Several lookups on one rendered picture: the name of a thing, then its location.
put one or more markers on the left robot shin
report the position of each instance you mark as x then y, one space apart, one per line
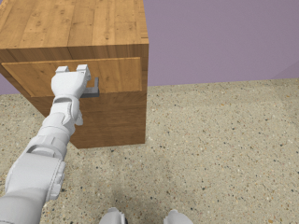
113 209

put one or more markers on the robot left upper arm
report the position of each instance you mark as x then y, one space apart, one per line
35 180

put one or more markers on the right robot shin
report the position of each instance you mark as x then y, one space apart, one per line
173 211

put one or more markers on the robot left forearm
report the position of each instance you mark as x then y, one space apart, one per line
55 132

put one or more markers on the handle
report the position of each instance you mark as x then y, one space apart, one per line
91 92

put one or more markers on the robot left hand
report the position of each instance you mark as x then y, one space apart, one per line
71 83

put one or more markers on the drawer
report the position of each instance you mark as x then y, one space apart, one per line
114 74

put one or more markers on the cabinet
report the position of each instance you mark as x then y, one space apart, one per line
66 30

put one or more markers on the robot shin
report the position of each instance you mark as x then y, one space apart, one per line
173 211
113 209

